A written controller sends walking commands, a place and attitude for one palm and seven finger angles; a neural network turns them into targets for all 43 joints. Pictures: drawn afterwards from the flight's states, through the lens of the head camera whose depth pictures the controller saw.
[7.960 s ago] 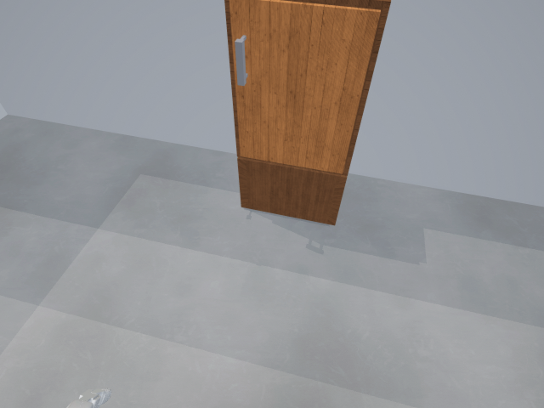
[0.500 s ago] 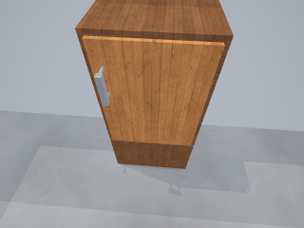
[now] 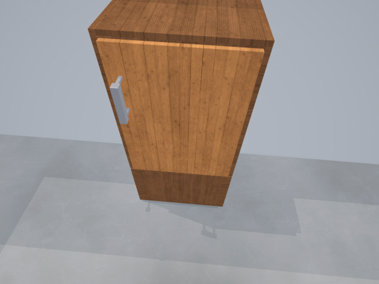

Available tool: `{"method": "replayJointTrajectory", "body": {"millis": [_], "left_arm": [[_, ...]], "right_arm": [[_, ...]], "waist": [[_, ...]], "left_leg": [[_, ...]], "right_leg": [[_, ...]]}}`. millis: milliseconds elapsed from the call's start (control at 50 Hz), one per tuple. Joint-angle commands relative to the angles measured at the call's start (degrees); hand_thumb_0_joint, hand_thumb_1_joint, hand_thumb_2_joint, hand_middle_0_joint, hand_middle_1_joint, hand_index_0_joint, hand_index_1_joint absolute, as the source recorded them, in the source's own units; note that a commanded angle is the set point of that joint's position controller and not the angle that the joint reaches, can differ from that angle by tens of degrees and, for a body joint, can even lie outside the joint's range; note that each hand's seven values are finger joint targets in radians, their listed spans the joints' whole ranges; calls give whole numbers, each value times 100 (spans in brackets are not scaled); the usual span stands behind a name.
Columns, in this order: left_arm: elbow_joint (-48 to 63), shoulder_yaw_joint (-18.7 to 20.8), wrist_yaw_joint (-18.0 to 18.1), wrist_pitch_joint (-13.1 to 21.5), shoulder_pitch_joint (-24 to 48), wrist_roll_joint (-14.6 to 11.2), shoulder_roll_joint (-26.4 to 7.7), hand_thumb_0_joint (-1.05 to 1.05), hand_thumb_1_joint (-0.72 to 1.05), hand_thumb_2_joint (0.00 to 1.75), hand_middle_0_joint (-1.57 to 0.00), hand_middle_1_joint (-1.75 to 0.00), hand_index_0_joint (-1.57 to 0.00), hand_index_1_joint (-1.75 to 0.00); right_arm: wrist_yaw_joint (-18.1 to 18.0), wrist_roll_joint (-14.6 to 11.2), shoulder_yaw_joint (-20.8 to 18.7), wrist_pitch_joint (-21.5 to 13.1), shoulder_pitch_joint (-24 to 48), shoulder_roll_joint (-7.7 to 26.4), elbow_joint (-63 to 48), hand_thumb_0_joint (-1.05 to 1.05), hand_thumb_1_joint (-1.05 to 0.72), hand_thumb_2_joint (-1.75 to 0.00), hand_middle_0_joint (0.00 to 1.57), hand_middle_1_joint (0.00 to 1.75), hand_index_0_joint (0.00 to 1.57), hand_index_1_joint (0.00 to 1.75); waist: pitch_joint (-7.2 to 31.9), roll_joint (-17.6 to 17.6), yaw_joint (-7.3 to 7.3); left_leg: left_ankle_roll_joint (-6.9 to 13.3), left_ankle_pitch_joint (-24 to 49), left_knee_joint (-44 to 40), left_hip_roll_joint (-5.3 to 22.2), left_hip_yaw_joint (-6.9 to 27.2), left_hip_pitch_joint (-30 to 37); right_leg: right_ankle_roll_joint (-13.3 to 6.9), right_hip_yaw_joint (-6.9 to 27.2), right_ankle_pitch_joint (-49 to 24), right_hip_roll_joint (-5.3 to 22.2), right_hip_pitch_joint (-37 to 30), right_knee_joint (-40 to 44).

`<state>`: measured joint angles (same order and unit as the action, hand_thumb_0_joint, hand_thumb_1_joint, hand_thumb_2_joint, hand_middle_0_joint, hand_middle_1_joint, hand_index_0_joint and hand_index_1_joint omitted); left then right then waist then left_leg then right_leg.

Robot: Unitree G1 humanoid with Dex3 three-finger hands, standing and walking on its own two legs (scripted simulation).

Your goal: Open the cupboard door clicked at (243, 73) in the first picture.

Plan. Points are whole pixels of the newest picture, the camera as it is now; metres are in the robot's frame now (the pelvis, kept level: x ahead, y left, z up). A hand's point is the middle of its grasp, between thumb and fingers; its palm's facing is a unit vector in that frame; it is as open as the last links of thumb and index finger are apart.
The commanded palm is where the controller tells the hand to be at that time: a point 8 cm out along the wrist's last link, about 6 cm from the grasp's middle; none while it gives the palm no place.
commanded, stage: come to a stop and stand still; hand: left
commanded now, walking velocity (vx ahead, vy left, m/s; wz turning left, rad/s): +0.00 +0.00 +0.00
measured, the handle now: (121, 100) +0.61 +0.24 +0.02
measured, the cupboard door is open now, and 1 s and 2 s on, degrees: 0 0 0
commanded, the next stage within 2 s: look again from close up in 1.50 s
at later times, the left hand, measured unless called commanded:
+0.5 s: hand out of the picture -0.07 +0.25 -0.16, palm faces +0.05 -0.96 -0.28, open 7.4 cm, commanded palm none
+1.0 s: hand out of the picture -0.13 +0.26 -0.18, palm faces +0.10 -0.96 -0.24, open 7.4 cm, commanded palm none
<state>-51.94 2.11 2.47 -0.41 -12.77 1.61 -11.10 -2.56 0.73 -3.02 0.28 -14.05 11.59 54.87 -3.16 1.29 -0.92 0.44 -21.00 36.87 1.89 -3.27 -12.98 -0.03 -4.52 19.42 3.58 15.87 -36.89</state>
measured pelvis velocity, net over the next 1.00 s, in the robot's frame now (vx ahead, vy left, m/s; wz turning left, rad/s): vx -0.17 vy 0.04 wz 0.01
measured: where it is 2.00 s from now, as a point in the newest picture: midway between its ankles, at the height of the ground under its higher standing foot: outside the picture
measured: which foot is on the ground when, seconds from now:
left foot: down 0.00-0.74, up 0.76-0.92, down 0.94-1.00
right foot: down 0.00-0.94, up 0.96-1.00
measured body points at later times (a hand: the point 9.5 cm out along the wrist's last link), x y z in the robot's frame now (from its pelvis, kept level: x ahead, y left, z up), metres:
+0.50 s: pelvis -0.09 +0.02 +0.01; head -0.11 +0.03 +0.46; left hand -0.08 +0.30 -0.14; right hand -0.05 -0.25 -0.13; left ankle -0.03 +0.13 -0.72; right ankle +0.00 -0.11 -0.72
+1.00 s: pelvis -0.17 +0.04 +0.00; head -0.19 +0.06 +0.44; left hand -0.14 +0.31 -0.16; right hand -0.14 -0.23 -0.13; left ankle -0.20 +0.13 -0.73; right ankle -0.04 -0.10 -0.70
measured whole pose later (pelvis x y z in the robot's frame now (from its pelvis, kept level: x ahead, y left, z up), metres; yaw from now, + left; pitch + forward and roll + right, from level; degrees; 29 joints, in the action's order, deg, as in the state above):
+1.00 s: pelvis -0.17 +0.04 +0.00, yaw +1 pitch -3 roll +1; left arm -56.2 4.7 1.1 -4.0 -15.2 1.5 -14.6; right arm -1.1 1.1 -3.5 0.9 -16.5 13.5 57.2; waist -0.9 3.8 0.5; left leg 3.3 -22.9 36.1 -2.1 -4.0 -11.0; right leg 1.4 4.4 17.1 1.1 31.1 -46.5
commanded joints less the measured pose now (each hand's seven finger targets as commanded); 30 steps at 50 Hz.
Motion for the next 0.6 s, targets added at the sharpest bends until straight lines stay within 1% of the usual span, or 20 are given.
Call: {"method": "replayJointTrajectory", "body": {"millis": [0,20,40,60,80,100,160,200,220,260,300,320,360,400,440,460,500,520,540,580], "left_arm": [[470,179,12,20,-19,-17,-1069,0,90,90,-20,-30,-20,-30],[523,159,-10,35,79,-17,-1012,0,90,90,-20,-30,-20,-30],[546,166,-34,48,119,-28,-1038,0,90,90,-20,-30,-20,-30],[517,169,-57,48,155,-29,-1102,0,90,90,-20,-30,-20,-30],[475,167,-73,51,126,-31,-1136,0,90,90,-20,-30,-20,-30],[425,160,-87,56,65,-34,-1165,0,90,90,-20,-30,-20,-30],[317,144,-125,46,10,-14,-1243,0,90,90,-20,-30,-20,-30],[283,168,-144,46,-27,-2,-1323,0,90,90,-20,-30,-20,-30],[268,155,-147,42,-72,3,-1279,0,90,90,-20,-30,-20,-30],[201,154,-163,44,-157,4,-1262,0,90,90,-20,-30,-20,-30],[114,144,-175,64,-250,-2,-1231,0,90,90,-20,-30,-20,-30],[82,130,-177,62,-263,-3,-1209,0,90,90,-20,-30,-20,-30],[26,134,-192,71,-311,-12,-1223,0,90,90,-20,-30,-20,-30],[-46,133,-195,60,-339,-8,-1220,0,90,90,-20,-30,-20,-30],[-92,137,-193,41,-366,-5,-1216,0,90,90,-20,-30,-20,-30],[-134,137,-195,35,-419,-4,-1206,0,90,90,-20,-30,-20,-30],[-212,148,-198,-2,-573,7,-1141,0,90,90,-20,-30,-20,-30],[-252,146,-198,-5,-647,6,-1107,0,90,90,-20,-30,-20,-30],[-302,160,-204,-34,-740,10,-1072,0,90,90,-20,-30,-20,-30],[-418,165,-219,-74,-1096,8,-920,0,90,90,-20,-30,-20,-30]], "right_arm": [[62,38,-154,-47,-143,544,-505,0,-90,-90,20,30,20,30],[96,61,-156,-65,-234,656,-489,0,-90,-90,20,30,20,30],[111,80,-179,-68,-121,842,-507,0,-90,-90,20,30,20,30],[129,80,-189,-84,51,973,-528,0,-90,-90,20,30,20,30],[143,84,-176,-88,215,1044,-561,0,-90,-90,20,30,20,30],[156,85,-170,-85,321,1104,-605,0,-90,-90,20,30,20,30],[194,102,-140,-45,285,1158,-622,0,-90,-90,20,30,20,30],[208,114,-159,-38,251,1267,-614,0,-90,-90,20,30,20,30],[216,120,-139,-39,184,1247,-607,0,-90,-90,20,30,20,30],[221,127,-139,-32,168,1304,-587,0,-90,-90,20,30,20,30],[217,118,-126,-34,157,1266,-527,0,-90,-90,20,30,20,30],[217,118,-111,-37,113,1245,-487,0,-90,-90,20,30,20,30],[212,107,-113,-39,75,1271,-409,0,-90,-90,20,30,20,30],[214,104,-112,-21,25,1259,-322,0,-90,-90,20,30,20,30],[212,95,-121,-20,-8,1304,-227,0,-90,-90,20,30,20,30],[209,89,-124,-13,-17,1312,-189,0,-90,-90,20,30,20,30],[203,83,-144,21,17,1325,-126,0,-90,-90,20,30,20,30],[198,78,-150,20,28,1330,-96,0,-90,-90,20,30,20,30],[193,75,-165,38,86,1352,-82,0,-90,-90,20,30,20,30],[181,59,-193,54,300,1410,-84,0,-90,-90,20,30,20,30]], "waist": [[239,214,-103],[239,227,-143],[133,94,-93],[55,-298,-56],[-10,-447,7],[-96,-392,53],[-280,-265,33],[-285,-394,37],[-220,-438,42],[-170,-354,71],[-88,-254,89],[-8,-358,79],[56,-231,80],[-17,-133,78],[-46,-222,88],[-39,-176,104],[-71,-223,157],[-11,-291,190],[-14,-407,223],[116,-710,374]], "left_leg": [[158,1019,-519,88,194,-35],[230,1342,-559,252,311,152],[268,1290,-647,357,441,5],[298,1154,-841,420,560,-175],[316,868,-1034,472,637,-389],[301,402,-1155,452,666,-601],[258,-701,-1392,322,671,-836],[269,-1051,-1535,323,735,-931],[285,-1155,-1639,350,794,-936],[287,-1296,-1718,378,867,-1082],[269,-1125,-1638,333,837,-1069],[265,-1121,-1677,334,838,-993],[258,-1092,-1665,328,860,-1000],[236,-1177,-1629,283,865,-1059],[246,-1375,-1775,335,943,-1118],[259,-1466,-1827,350,1000,-1206],[264,-1715,-1904,367,1019,-1411],[278,-1728,-1962,388,1051,-1456],[290,-1858,-2046,431,1064,-1651],[377,-1992,-2291,624,1135,-2059]], "right_leg": [[-464,886,-2195,687,87,884],[-346,714,-1567,446,296,908],[-254,641,-1040,303,338,986],[-208,570,-706,231,280,986],[-174,521,-451,170,157,1023],[-160,528,-173,156,79,1130],[-171,667,720,191,223,1471],[-146,641,968,171,273,1547],[-123,572,940,134,218,1526],[-86,519,915,98,117,1486],[-102,593,853,144,46,1550],[-113,596,845,138,37,1558],[-102,620,793,153,-15,1562],[-107,691,954,172,63,1617],[-79,630,947,115,77,1526],[-65,623,903,81,3,1459],[-34,556,875,-4,-98,1270],[-36,508,754,-32,-204,1137],[-25,419,653,-103,-338,866],[-22,240,207,-227,-847,91]]}}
